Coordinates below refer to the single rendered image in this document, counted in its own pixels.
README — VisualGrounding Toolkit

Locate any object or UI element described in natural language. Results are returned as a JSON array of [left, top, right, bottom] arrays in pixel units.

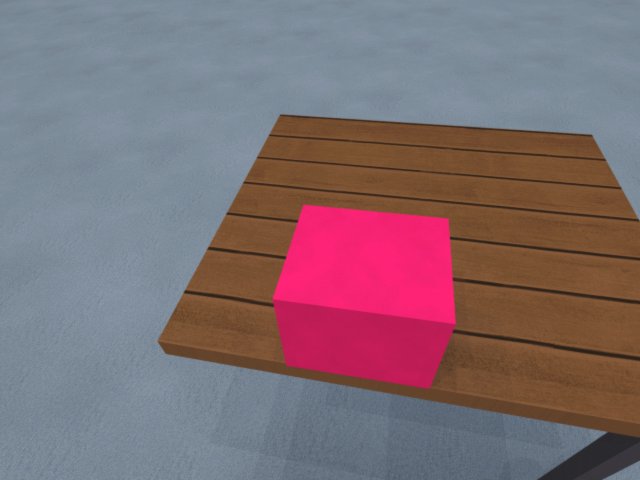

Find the carton
[[273, 205, 456, 389]]

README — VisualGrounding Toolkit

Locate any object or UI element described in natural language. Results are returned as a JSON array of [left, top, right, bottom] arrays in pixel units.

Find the table
[[157, 114, 640, 480]]

